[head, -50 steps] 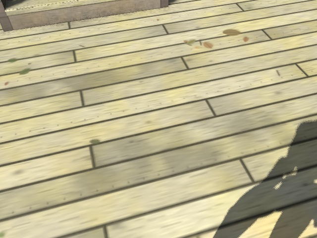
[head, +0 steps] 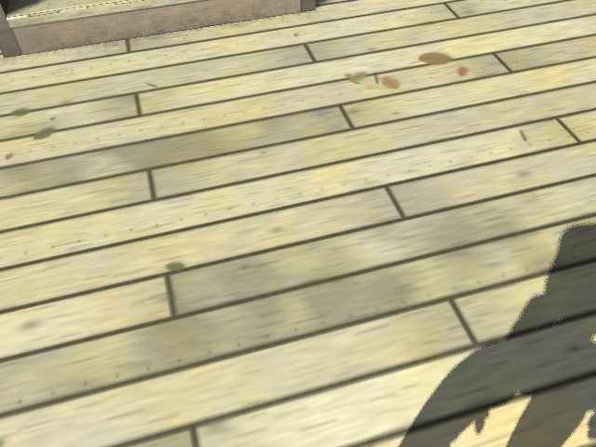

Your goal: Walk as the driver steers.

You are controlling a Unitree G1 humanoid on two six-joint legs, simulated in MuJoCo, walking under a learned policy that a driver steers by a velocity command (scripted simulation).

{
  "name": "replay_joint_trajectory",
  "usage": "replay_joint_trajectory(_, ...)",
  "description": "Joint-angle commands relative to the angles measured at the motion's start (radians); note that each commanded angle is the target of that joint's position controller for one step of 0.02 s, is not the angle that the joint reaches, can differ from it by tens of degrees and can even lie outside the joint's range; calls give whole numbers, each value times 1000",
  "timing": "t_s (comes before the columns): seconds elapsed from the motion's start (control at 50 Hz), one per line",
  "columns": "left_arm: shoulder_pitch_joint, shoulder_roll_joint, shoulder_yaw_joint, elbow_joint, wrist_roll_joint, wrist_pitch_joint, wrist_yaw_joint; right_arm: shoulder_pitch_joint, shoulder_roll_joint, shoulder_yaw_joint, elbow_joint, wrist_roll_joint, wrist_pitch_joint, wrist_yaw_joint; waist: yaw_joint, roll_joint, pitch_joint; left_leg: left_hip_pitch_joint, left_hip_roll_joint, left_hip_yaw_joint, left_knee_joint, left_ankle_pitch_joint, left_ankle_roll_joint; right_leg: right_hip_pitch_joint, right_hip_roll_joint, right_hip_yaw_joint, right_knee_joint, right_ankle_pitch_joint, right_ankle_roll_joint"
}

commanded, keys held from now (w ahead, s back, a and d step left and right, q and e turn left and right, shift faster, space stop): no key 0.42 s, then w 0.58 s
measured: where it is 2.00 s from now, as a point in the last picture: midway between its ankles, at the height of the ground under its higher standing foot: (282, 369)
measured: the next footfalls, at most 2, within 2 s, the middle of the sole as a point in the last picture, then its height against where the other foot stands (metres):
left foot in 0.78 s outside the picture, level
right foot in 1.30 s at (317, 444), level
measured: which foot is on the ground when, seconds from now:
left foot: down 0.00-0.50, up 0.52-0.76, down 0.78-1.00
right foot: down 0.00-0.80, up 0.82-1.00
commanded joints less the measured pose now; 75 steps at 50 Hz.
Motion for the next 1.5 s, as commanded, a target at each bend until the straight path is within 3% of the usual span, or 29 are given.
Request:
replay_joint_trajectory(0.02, 100, 69, 10, 0, 0, -3, 2, 78, -66, -9, -1, 0, -2, -2, 0, -10, 67, 35, 97, -85, -37, 149, 32, -105, -142, 99, -70, 253, -12)
replay_joint_trajectory(0.42, 113, 63, 11, -3, 0, -5, 2, 88, -59, -9, 2, 1, -2, -3, 1, -11, 71, 35, 98, -80, -32, 153, 27, -99, -144, 97, -71, 275, -12)
replay_joint_trajectory(0.46, 125, 67, 13, -1, 3, -4, 1, 82, -54, -8, 0, -3, 0, -1, 10, -20, 64, 25, 74, -65, -23, 29, 30, -98, -131, 108, -105, 77, -26)
replay_joint_trajectory(0.48, 135, 92, 24, -2, 3, 0, 0, 68, -61, -12, -10, -6, 1, 1, 18, -44, 81, -11, 44, -38, 22, -69, 35, -106, -132, 135, -127, -81, -46)
replay_joint_trajectory(0.5, 153, 120, 37, -1, 2, 5, -1, 46, -62, -15, -26, -11, 1, 6, 33, -88, 106, -83, 6, 0, 99, -179, 40, -104, -154, 192, -156, -263, -80)
replay_joint_trajectory(0.54, 202, 150, 55, 2, 2, 10, -7, -16, -53, -16, -73, -30, -6, 20, 66, -139, 207, -273, -13, 67, 240, -261, 48, -96, -274, 345, -239, -490, -159)
replay_joint_trajectory(0.6, 247, 149, 66, 9, 21, -11, -12, -106, -69, -26, -146, -32, -37, 36, 85, -107, 257, -477, 59, 41, 421, -272, 60, -9, -366, 430, -266, -341, -230)
replay_joint_trajectory(0.66, 223, 158, 72, -4, 19, -37, -15, -139, -90, -42, -195, -18, -66, 54, 60, -78, 201, -491, 74, 36, 382, -221, 61, 76, -341, 336, -234, -95, -208)
replay_joint_trajectory(0.72, 173, 174, 76, -24, 14, -52, -17, -123, -89, -54, -223, -6, -68, 66, 18, -110, 155, -295, 37, 75, 266, -140, 66, -17, -300, 229, -186, 66, -167)
replay_joint_trajectory(0.76, 114, 181, 75, -41, 2, -58, -23, 50, -82, -68, -169, 2, -68, 63, -75, -78, 105, 46, -36, 130, 133, -27, 73, -191, -237, 130, -49, 226, -117)
replay_joint_trajectory(0.78, 123, 169, 69, -42, 6, -67, -30, 177, -121, -89, -125, 1, -73, 53, -122, -14, 37, 238, -39, 109, 97, -39, 80, -264, -181, 65, 128, 316, -91)
replay_joint_trajectory(0.8, 109, 114, 51, -75, -1, -72, -40, 337, -217, -115, -106, -19, -80, 40, -186, 167, -55, 398, 208, -238, -73, -300, 141, -412, -74, -49, 469, 179, -34)
replay_joint_trajectory(0.82, 143, 82, 48, -101, 6, -72, -47, 397, -273, -122, -82, -20, -69, 45, -149, 303, -87, 418, 399, -663, -257, -445, 223, -578, 25, -59, 746, -239, -23)
replay_joint_trajectory(0.84, 102, 114, 58, -112, 28, -63, -53, 264, -220, -107, -105, -15, -58, 45, -69, 145, 19, 274, 390, -652, -267, -559, 220, -613, -66, 13, 867, -171, -46)
replay_joint_trajectory(0.86, 52, 107, 56, -124, 29, -64, -64, 139, -182, -94, -149, -11, -62, 50, -35, 45, 95, 154, 365, -538, -269, -474, 207, -613, -110, 16, 866, -59, -54)
replay_joint_trajectory(0.88, 37, 91, 56, -127, 22, -67, -70, 78, -169, -87, -168, -10, -72, 54, -5, 9, 111, 85, 318, -421, -283, -317, 193, -572, -139, 17, 824, 11, -52)
replay_joint_trajectory(0.94, 57, 95, 66, -123, 28, -45, -78, 109, -117, -62, -146, -9, -98, 46, 36, 40, 78, 66, 232, -216, -281, 9, 165, -507, -152, -22, 758, 66, -26)
replay_joint_trajectory(1.06, -199, 102, 74, -212, 22, -22, -87, 243, -114, -44, -107, -8, -109, 38, 2, 57, 112, 152, 201, -85, -281, 356, 169, -671, -144, -94, 598, 177, 10)
replay_joint_trajectory(1.18, -403, 86, 60, -287, 8, -28, -88, 289, -120, -37, -93, -10, -116, 26, -30, 85, 126, 201, 194, -19, -258, 571, 158, -554, -82, -158, 270, 262, -12)
replay_joint_trajectory(1.24, -351, 117, 73, -284, 9, -37, -75, 260, -146, -43, -92, -15, -119, 19, 15, 94, 80, 279, 216, 3, -141, 859, 151, -431, -36, -168, 210, 193, -65)
replay_joint_trajectory(1.28, -136, 155, 96, -217, 8, -49, -59, 233, -169, -50, -94, -21, -111, 16, 104, 96, -38, 301, 210, 17, 116, 995, 139, -217, 12, -166, 161, 146, -105)
replay_joint_trajectory(1.3, 11, 182, 112, -171, 20, -57, -51, 216, -172, -51, -99, -13, -108, 19, 169, 78, -108, 193, 182, 36, 318, 848, 129, -10, -28, -126, 97, 177, -128)
replay_joint_trajectory(1.32, 161, 272, 136, -147, 45, -60, -43, 231, -126, -40, -130, -5, -107, 25, 199, -35, -231, -4, 114, 75, 642, 428, 119, 216, -276, 153, 86, 58, -179)
replay_joint_trajectory(1.34, 145, 304, 148, -151, 33, -47, -55, 346, -59, -40, -131, 34, -104, 39, 119, -236, -328, -332, -87, 38, 1003, -309, 88, 397, -501, 683, -76, -5, -338)
replay_joint_trajectory(1.36, 21, 266, 139, -168, 5, -41, -64, 245, -139, -56, -150, 7, -98, 35, 87, -62, -207, -427, -5, -55, 1022, -226, 107, 274, -448, 606, -125, -102, -302)
replay_joint_trajectory(1.38, -64, 201, 120, -183, 0, -47, -68, 141, -139, -59, -181, -3, -101, 40, 71, -24, -81, -444, 33, -52, 972, -145, 109, 132, -416, 464, -154, -76, -268)
replay_joint_trajectory(1.4, -92, 151, 105, -174, 7, -57, -69, 112, -118, -58, -185, -5, -102, 42, 37, 28, 1, -406, 67, -49, 901, -104, 107, 5, -374, 360, -190, 41, -233)
replay_joint_trajectory(1.44, -70, 104, 86, -144, 8, -74, -57, 131, -79, -57, -179, -31, -77, 51, -17, 1, 23, -307, 99, -47, 801, -84, 89, -115, -298, 215, -214, 169, -177)
replay_joint_trajectory(1.5, 2, 141, 86, -116, 3, -93, -51, 92, -76, -61, -198, -35, -50, 65, -34, -28, 38, -335, 107, -12, 720, -47, 63, -125, -266, 124, -236, 299, -169)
